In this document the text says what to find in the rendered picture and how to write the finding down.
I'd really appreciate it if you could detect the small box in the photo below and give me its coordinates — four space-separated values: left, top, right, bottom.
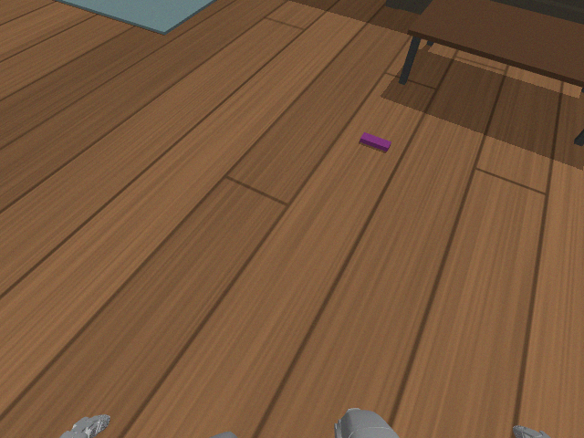
360 132 391 151

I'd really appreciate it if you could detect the coffee table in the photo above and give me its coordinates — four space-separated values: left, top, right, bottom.
399 0 584 146

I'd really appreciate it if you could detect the left robot hand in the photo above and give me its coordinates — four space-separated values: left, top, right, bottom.
59 414 110 438

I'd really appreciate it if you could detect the sofa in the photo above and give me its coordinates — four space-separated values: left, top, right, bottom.
385 0 584 25

